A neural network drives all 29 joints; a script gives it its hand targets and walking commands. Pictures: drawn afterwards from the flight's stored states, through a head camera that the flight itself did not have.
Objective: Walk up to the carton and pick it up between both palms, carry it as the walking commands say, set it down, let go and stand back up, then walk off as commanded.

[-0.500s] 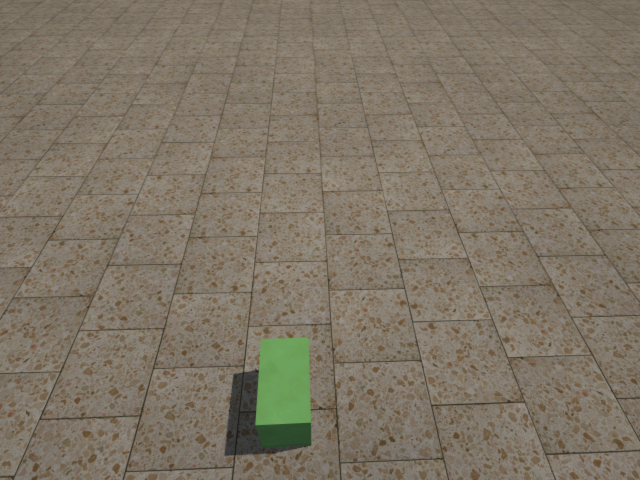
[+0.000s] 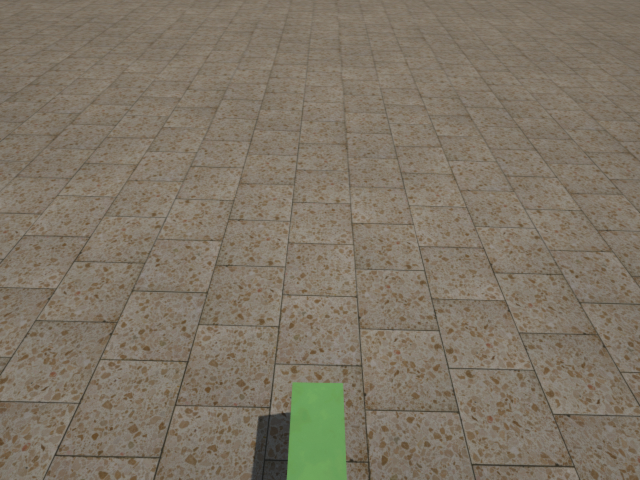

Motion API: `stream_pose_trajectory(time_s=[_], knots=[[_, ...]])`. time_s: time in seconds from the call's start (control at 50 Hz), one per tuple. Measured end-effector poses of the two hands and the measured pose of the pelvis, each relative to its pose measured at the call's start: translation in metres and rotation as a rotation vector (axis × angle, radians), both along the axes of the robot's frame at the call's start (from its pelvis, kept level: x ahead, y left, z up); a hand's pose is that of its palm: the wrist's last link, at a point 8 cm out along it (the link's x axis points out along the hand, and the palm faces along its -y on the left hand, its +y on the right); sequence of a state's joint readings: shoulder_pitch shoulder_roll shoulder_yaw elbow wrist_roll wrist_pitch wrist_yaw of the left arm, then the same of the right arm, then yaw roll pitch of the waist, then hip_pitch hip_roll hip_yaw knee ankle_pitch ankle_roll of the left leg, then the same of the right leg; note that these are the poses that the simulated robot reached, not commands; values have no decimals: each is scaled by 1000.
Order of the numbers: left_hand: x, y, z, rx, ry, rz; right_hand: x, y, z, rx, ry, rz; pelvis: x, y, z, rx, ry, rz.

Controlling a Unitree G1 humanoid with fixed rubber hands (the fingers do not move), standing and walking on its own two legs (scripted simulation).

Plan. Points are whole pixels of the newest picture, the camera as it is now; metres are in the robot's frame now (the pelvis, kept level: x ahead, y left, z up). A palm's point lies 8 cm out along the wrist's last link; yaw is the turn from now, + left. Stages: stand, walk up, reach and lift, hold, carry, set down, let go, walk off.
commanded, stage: walk up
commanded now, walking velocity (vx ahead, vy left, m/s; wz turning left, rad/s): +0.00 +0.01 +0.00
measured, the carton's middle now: (316, 441) +0.42 -0.03 -0.67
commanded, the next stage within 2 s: stand in 1.24 s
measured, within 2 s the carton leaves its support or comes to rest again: neither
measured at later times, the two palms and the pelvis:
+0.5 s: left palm out of the picture +0.06 +0.25 -0.13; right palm out of the picture +0.03 -0.22 -0.13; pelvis +0.00 +0.02 +0.00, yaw +0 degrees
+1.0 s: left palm out of the picture +0.07 +0.24 -0.12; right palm out of the picture +0.04 -0.22 -0.14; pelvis +0.00 +0.01 +0.00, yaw +0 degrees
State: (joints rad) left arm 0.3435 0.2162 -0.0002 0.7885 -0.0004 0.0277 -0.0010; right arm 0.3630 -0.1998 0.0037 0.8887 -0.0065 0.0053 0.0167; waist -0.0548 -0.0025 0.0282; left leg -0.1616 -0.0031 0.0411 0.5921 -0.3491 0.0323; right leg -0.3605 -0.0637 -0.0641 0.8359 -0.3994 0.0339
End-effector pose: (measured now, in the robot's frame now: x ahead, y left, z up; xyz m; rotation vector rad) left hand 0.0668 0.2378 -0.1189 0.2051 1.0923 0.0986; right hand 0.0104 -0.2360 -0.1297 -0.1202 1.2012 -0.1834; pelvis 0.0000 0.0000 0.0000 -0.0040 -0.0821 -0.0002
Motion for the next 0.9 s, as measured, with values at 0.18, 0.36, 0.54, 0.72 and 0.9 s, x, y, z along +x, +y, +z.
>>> stream_pose_trajectory(time_s=[0.18, 0.36, 0.54, 0.72, 0.9], knots=[[18, -20, 12, 47, 31, 8, 34, -12, -14, 60, 24, 9, 21, -21, 1, 39, 29, 1], [-2, -9, 6, 38, 89, 7, 27, -2, -10, 42, 69, 14, 6, -8, 3, 17, 36, -2], [0, 12, -12, -34, 85, 3, 17, 21, 4, -23, 52, -3, 3, 23, 0, -36, 17, -10], [6, 17, -8, -19, 91, 12, 34, 24, 3, -24, 4, 14, 10, 26, 1, -18, 57, -1], [10, 4, 2, 16, 57, 9, 37, 15, -6, 17, -24, 11, 8, 10, 0, 1, 51, -6]])
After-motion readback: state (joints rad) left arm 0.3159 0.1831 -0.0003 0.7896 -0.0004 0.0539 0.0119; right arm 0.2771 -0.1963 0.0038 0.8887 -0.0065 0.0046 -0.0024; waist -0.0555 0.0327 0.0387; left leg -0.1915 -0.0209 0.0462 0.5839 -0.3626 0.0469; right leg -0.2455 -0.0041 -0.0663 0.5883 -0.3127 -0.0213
